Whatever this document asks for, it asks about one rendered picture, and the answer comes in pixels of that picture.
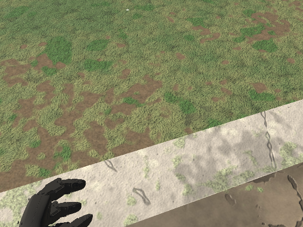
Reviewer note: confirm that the robot left hand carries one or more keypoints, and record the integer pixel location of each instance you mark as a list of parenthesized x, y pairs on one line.
[(43, 209)]

